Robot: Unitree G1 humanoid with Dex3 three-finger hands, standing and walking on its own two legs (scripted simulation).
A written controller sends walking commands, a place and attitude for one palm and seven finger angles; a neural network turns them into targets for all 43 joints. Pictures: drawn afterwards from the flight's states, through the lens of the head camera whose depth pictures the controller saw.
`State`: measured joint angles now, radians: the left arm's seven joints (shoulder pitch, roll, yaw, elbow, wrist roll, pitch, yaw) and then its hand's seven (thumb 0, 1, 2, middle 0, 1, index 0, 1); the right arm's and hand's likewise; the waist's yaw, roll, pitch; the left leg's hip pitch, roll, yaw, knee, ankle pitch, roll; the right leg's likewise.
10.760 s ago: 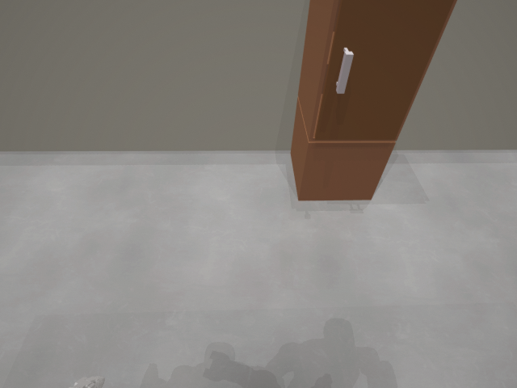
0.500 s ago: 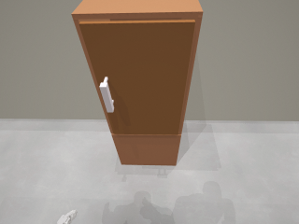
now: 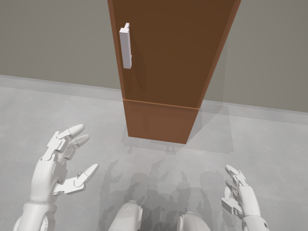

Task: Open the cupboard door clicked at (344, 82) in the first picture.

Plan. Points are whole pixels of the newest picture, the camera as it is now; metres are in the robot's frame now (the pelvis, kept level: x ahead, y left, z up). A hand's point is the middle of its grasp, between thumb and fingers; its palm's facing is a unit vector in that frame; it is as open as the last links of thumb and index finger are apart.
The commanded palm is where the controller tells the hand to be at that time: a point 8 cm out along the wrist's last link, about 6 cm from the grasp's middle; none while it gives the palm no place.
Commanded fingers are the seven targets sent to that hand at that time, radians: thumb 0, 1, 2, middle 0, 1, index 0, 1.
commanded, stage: raise the hand with hooked fingers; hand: left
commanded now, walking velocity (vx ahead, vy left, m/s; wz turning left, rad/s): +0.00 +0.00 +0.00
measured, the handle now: (127, 46) +0.67 +0.18 +0.08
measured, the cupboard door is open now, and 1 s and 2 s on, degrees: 0 0 0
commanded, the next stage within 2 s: move the hooked fingers beside the handle in 1.48 s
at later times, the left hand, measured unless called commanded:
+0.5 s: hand (72, 149) +0.28 +0.23 +0.06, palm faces -0.06 -1.00 -0.04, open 12.8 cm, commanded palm +0.26 +0.30 +0.08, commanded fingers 0.00 -0.43 0.33 -0.29 -1.15 -0.29 -1.15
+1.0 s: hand (50, 117) +0.33 +0.29 +0.10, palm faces +0.03 -1.00 -0.06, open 14.0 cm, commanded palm +0.30 +0.34 +0.10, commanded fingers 0.00 -0.50 0.30 -0.30 -1.20 -0.30 -1.20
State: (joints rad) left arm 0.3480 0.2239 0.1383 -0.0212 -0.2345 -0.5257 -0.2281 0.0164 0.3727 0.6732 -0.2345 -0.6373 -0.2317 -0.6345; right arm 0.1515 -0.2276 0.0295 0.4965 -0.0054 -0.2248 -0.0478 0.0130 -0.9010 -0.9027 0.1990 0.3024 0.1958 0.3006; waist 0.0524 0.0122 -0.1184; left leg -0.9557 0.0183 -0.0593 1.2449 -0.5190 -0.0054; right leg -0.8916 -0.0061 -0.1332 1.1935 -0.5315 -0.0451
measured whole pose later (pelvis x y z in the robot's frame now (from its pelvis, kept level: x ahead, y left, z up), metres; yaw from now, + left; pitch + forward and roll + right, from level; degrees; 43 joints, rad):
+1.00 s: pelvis +0.03 +0.02 +0.04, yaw -1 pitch +13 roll -3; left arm -0.02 0.41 0.43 0.37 -0.35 -0.33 -0.47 -0.01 -0.50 0.30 -0.30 -1.20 -0.30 -1.20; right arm 0.27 -0.27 0.05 0.56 0.02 -0.19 -0.07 0.01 -0.90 -0.90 0.20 0.30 0.20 0.30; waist -0.01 0.02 -0.11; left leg -0.80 0.02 -0.01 1.04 -0.48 0.03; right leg -0.74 0.00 -0.09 0.97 -0.46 -0.01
